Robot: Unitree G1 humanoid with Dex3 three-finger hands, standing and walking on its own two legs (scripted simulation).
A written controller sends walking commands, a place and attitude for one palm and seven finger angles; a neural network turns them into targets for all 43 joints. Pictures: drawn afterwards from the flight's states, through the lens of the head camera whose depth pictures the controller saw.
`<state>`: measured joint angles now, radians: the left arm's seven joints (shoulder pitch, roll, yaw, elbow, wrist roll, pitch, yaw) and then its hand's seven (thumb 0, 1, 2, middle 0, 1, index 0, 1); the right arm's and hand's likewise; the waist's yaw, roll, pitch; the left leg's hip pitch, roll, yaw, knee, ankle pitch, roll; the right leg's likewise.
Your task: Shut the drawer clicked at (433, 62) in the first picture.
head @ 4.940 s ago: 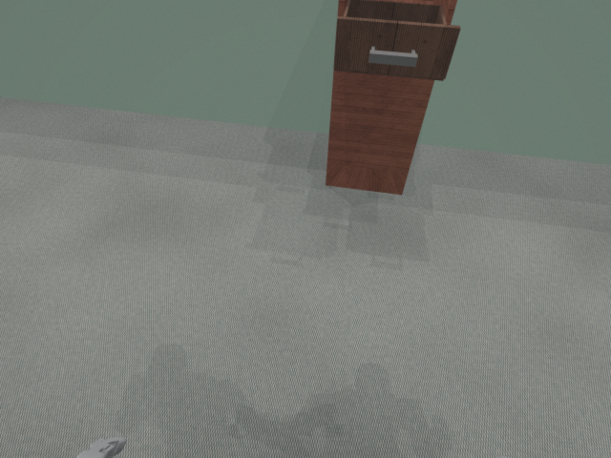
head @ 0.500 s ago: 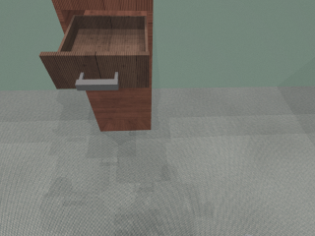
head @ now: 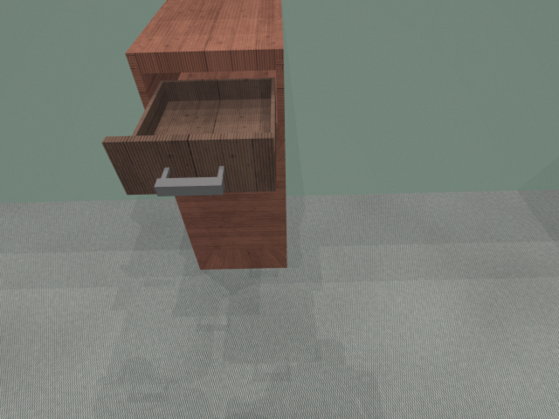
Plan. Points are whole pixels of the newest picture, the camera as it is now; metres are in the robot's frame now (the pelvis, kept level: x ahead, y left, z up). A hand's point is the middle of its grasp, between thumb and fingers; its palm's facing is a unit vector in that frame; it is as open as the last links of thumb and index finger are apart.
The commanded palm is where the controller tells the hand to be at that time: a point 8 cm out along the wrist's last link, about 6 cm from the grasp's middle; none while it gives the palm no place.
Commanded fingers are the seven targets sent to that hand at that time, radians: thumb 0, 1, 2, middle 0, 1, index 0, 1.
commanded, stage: take the last steps up to it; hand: left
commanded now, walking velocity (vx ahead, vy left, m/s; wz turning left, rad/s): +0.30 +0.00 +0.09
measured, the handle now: (192, 179) +0.54 +0.20 +0.04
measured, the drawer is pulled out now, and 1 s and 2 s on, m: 0.29 0.29 0.29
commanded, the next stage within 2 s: come to a stop and stand still in 0.62 s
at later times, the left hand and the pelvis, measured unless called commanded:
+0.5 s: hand out of the picture +0.02 +0.19 -0.18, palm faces +0.15 -0.98 -0.12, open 7.4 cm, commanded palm none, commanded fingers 0.00 0.90 0.90 -0.20 -0.30 -0.20 -0.30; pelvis +0.14 +0.06 -0.01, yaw +2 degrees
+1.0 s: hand (186, 320) +0.34 +0.21 -0.16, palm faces -0.03 -0.97 -0.22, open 7.4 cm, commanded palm none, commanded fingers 0.00 0.90 0.90 -0.20 -0.30 -0.20 -0.30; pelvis +0.24 +0.04 +0.00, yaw +0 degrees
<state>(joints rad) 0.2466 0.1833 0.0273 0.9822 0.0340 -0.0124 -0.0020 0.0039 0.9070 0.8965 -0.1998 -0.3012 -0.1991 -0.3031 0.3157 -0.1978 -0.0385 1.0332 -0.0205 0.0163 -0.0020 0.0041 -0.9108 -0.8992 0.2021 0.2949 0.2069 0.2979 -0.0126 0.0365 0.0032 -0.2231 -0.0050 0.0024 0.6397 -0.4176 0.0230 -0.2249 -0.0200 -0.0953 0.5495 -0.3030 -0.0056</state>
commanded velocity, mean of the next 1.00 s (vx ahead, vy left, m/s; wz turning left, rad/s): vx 0.09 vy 0.00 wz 0.00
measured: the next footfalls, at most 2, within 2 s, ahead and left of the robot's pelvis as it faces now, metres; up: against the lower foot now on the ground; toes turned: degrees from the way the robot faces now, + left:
left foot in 0.46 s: +0.24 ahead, +0.16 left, +0.00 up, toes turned +11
right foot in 0.92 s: +0.36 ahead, -0.08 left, +0.00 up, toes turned -6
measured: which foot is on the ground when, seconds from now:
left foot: up 0.00-0.44, down 0.46-0.94, up 0.96-1.00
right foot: down 0.00-0.46, up 0.48-0.90, down 0.92-1.00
